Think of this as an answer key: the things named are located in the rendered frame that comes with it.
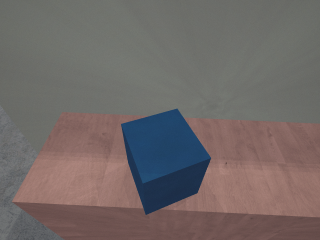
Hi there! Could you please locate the pedestal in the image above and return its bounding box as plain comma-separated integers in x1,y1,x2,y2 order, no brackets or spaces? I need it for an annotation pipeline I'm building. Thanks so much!
12,112,320,240

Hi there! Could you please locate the carton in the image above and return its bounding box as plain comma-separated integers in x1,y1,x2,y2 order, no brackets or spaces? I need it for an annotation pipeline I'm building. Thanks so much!
121,109,211,215

